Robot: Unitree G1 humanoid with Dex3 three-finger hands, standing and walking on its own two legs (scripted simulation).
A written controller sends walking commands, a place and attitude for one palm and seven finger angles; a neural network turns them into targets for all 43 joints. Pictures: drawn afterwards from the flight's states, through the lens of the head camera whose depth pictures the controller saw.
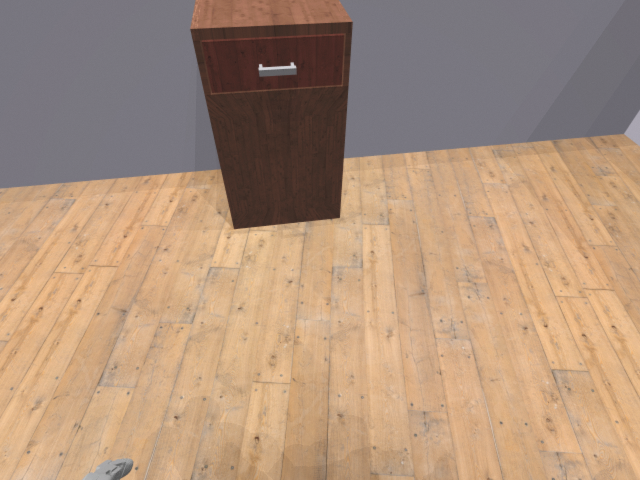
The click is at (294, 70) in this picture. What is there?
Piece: drawer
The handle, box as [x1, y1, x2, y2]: [258, 62, 296, 76]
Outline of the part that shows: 296,68 293,65 293,62 290,62 290,66 262,67 261,64 259,64 258,68 259,76 296,74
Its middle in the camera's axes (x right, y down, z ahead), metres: -0.14 -0.54 +1.22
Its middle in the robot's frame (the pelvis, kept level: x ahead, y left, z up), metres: +1.27 +0.20 -0.05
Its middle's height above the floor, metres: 0.72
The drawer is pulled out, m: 0.00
